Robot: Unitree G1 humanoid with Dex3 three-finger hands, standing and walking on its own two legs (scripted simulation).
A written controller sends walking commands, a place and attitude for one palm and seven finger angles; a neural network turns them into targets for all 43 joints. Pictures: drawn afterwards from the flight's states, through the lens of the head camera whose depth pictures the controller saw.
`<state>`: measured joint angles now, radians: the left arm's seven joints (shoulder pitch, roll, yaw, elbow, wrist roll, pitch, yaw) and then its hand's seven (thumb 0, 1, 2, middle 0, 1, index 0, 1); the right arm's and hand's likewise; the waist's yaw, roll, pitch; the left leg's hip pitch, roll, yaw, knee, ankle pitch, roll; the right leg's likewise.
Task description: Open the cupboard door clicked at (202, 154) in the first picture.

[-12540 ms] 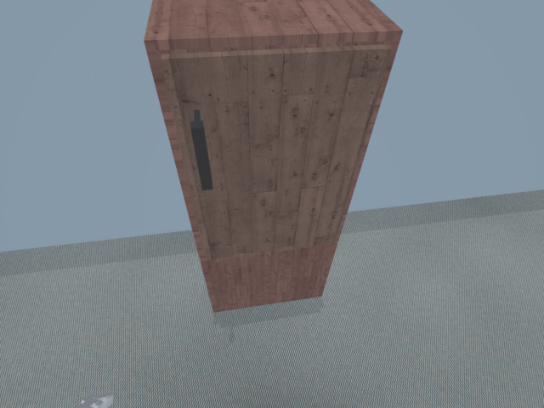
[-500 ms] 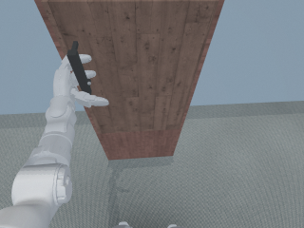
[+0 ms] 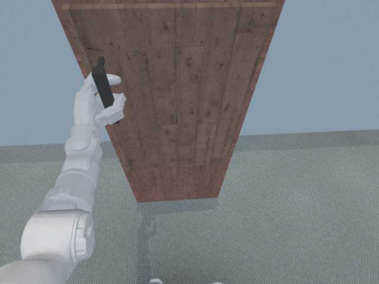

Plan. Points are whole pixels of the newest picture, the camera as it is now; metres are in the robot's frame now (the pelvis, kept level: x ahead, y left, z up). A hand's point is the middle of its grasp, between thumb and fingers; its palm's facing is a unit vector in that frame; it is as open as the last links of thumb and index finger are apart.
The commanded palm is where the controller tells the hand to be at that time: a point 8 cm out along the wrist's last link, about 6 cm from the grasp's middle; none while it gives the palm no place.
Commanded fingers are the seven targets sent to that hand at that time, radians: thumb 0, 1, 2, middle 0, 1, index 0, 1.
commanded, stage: close the thumb around the handle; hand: left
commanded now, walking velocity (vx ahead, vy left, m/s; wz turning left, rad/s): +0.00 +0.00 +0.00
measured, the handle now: (108, 92) +0.52 +0.17 +0.10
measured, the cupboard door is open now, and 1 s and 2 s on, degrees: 1 37 42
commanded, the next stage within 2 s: pull the door open along its arc in 0.12 s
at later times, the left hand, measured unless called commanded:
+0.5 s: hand (117, 118) +0.44 +0.14 +0.10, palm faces +0.04 -1.00 +0.00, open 5.7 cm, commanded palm +0.38 +0.20 +0.10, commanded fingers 0.00 0.90 0.90 -0.40 -1.35 -0.40 -1.35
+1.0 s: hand (164, 185) +0.28 +0.04 +0.11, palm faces +0.28 -0.96 +0.07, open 6.3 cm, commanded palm +0.20 +0.10 +0.10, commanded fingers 0.00 0.90 0.90 -0.40 -1.35 -0.40 -1.35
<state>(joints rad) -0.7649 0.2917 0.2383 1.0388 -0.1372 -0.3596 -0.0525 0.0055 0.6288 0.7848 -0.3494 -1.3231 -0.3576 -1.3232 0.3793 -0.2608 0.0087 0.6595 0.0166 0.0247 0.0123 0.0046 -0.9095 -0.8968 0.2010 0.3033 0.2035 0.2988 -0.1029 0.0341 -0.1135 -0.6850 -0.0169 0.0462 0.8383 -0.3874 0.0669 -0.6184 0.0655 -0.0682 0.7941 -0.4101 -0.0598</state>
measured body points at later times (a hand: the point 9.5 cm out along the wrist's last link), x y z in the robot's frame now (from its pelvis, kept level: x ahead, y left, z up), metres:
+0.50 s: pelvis +0.00 -0.01 +0.01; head +0.05 -0.01 +0.45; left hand +0.43 +0.19 +0.10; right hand +0.05 -0.26 -0.12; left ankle +0.01 +0.07 -0.70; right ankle -0.02 -0.08 -0.70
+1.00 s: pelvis +0.01 -0.03 +0.01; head +0.00 -0.05 +0.46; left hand +0.26 +0.09 +0.11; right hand +0.22 -0.23 -0.05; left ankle +0.01 +0.07 -0.70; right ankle -0.02 -0.08 -0.70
